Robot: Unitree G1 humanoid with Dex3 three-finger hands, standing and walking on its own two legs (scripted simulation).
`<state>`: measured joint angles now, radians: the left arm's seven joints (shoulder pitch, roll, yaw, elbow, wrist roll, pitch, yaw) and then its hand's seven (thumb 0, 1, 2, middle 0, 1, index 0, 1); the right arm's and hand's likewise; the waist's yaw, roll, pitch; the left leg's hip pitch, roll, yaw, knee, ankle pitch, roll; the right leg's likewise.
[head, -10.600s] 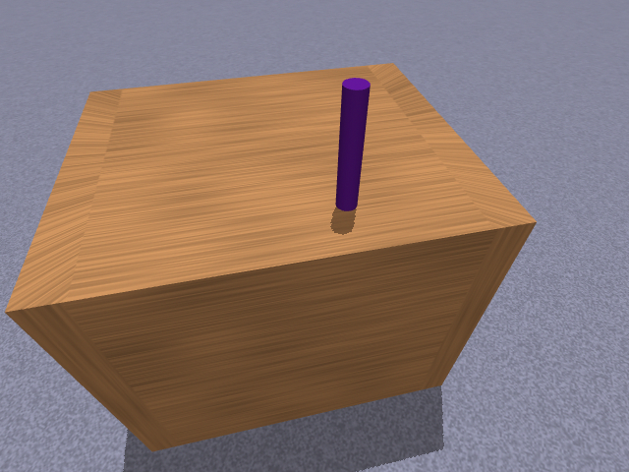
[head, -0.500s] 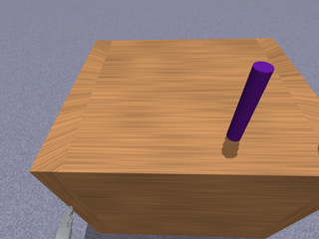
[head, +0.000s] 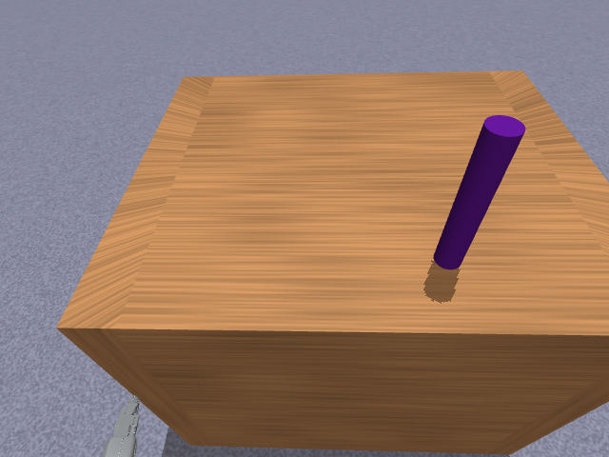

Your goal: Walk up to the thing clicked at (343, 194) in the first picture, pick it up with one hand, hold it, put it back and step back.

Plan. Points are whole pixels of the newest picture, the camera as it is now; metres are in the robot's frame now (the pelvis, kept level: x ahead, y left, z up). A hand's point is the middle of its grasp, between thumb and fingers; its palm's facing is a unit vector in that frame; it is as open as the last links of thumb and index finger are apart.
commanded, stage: approach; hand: right
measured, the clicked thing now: (470, 204) +0.45 -0.20 +0.11
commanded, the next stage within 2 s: close in in 0.38 s
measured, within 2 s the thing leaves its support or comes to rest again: neither
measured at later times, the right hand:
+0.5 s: hand (547, 238) +0.41 -0.29 +0.09, palm faces +0.08 +1.00 +0.05, open 17.5 cm
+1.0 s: hand (475, 234) +0.44 -0.21 +0.06, palm faces +0.15 +0.99 +0.03, open 17.5 cm
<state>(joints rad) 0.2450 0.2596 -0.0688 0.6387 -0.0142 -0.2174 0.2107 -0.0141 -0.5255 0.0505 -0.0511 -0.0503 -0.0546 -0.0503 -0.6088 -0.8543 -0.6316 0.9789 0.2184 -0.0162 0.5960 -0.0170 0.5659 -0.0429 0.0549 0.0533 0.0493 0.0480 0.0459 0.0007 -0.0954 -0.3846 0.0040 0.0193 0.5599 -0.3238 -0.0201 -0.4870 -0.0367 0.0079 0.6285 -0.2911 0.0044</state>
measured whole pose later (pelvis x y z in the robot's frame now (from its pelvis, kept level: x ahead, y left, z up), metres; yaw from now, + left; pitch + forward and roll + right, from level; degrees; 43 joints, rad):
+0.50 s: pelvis -0.01 +0.00 -0.01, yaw +1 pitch +12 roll +2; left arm 0.25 0.24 -0.05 0.57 0.01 -0.21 0.15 -0.01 -0.51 0.03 -0.06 -0.06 -0.07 -0.05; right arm -0.65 -0.63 -0.49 1.01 0.21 -0.17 0.46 -0.02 0.53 -0.04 0.05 0.05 0.04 0.04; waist 0.09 0.02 -0.09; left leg -0.53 0.00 0.01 0.69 -0.37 -0.02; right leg -0.63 -0.04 0.00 0.74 -0.33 0.01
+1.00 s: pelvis -0.01 +0.00 -0.03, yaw +2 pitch +14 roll +2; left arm 0.32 0.22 0.04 0.32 0.01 -0.10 0.03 -0.01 -0.52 0.04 -0.06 -0.06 -0.07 -0.05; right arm -0.65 -0.41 -0.41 0.93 0.13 -0.27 0.14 -0.02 0.53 -0.04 0.04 0.05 0.03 0.04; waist 0.11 0.00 -0.13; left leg -0.65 -0.01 -0.01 0.83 -0.42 -0.03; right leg -0.73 -0.06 -0.01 0.88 -0.39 0.00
